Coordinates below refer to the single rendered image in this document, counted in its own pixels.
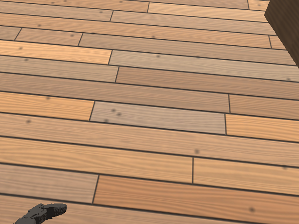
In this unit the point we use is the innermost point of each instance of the left robot hand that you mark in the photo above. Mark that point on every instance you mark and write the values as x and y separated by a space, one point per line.
40 213

